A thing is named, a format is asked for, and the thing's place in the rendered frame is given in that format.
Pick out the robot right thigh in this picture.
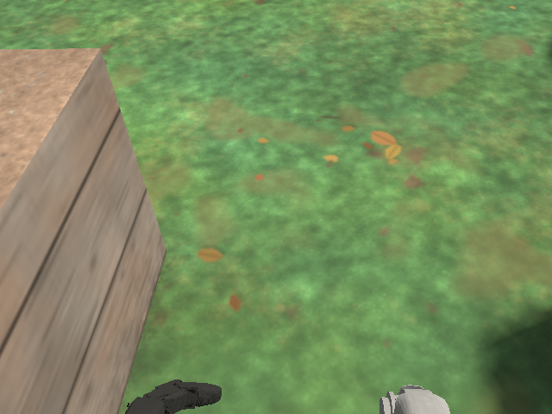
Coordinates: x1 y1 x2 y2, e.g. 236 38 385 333
379 389 450 414

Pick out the robot left hand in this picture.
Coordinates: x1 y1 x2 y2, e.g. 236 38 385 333
125 379 222 414

